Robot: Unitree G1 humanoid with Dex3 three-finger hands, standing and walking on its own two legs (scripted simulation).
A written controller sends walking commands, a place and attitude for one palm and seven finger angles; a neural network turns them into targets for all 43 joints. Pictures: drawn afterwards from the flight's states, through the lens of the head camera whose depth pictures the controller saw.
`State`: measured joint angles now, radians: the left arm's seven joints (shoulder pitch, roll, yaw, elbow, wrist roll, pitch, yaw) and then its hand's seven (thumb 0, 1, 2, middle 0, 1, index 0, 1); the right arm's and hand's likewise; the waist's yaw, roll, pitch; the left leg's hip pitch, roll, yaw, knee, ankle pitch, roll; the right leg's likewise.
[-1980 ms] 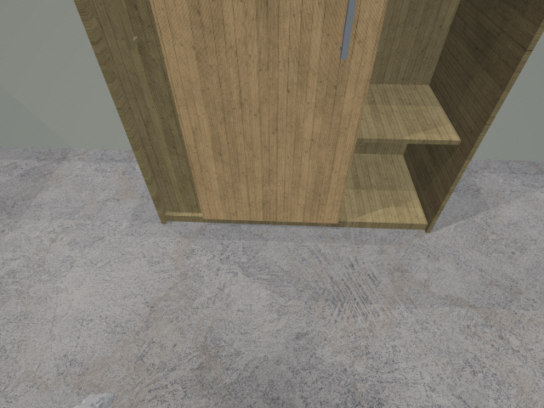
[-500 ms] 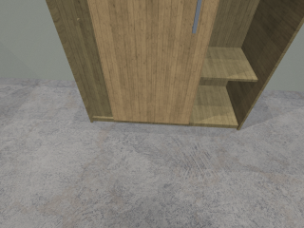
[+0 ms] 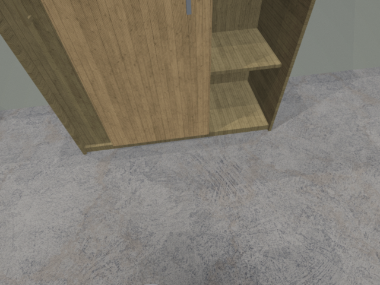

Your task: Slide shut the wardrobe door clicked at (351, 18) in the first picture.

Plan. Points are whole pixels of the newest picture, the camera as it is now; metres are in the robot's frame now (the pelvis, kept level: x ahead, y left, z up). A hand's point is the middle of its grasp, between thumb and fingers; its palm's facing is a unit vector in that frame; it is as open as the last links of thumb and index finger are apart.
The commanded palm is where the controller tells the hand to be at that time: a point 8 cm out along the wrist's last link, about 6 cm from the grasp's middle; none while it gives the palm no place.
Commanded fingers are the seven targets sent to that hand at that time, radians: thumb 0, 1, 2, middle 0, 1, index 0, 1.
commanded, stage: walk to a spot facing it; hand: left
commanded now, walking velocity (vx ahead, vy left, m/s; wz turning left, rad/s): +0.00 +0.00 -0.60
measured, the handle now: out of the picture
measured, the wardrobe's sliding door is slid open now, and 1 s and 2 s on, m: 0.42 0.42 0.42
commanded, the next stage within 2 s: turn to face it in 1.36 s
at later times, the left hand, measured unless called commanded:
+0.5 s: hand out of the picture +0.07 +0.22 -0.14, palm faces -0.12 -0.97 -0.22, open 7.4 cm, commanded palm none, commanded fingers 0.00 0.90 0.90 -0.20 -0.30 -0.20 -0.30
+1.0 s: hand (173, 212) +0.32 +0.09 -0.16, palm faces -0.58 -0.81 -0.12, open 7.4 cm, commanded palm none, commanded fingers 0.00 0.90 0.90 -0.20 -0.30 -0.20 -0.30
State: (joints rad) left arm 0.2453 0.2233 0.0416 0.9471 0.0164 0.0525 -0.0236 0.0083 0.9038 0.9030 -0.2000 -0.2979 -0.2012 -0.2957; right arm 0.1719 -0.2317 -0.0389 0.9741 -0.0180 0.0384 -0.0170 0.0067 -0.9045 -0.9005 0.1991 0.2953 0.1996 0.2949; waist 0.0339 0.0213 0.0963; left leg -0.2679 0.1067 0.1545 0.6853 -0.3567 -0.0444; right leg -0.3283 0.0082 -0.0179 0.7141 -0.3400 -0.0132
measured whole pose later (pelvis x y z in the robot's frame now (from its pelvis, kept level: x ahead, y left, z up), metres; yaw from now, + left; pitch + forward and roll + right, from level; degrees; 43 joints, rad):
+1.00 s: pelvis +0.14 +0.00 +0.01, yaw -34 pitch +1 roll -1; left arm 0.14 0.21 0.08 0.95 0.03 0.05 -0.06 0.01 0.91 0.90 -0.19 -0.30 -0.19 -0.29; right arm 0.53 -0.12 0.00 1.07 -0.03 -0.06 -0.04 0.01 -0.91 -0.90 0.20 0.29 0.20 0.29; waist -0.04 -0.03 0.09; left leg 0.11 0.06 0.29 0.33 -0.44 -0.01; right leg -0.64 -0.05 -0.12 0.90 -0.17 0.00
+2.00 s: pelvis +0.43 -0.18 +0.03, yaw -41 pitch +0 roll -2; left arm 0.19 0.20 0.08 0.97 0.02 0.04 0.02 0.01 0.91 0.90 -0.20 -0.30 -0.20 -0.30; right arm 0.30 -0.19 -0.05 0.99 -0.02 0.03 -0.01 0.00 -0.93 -0.90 0.20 0.29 0.20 0.29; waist -0.02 -0.04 0.03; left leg -0.29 -0.06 -0.02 0.42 -0.14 0.09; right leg -0.48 -0.07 0.02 1.00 -0.32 0.09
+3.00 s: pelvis +0.41 -0.16 +0.03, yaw -4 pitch -1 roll -2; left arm 0.20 0.28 0.08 0.92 0.01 0.05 0.01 0.01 0.91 0.90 -0.20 -0.30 -0.20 -0.30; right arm 0.16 -0.21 -0.03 0.89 -0.01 0.03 0.00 0.01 -0.91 -0.90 0.20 0.30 0.20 0.29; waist 0.02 -0.04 0.08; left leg -0.21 -0.05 -0.01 0.46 -0.23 0.07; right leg -0.50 -0.11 -0.01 1.12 -0.34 0.11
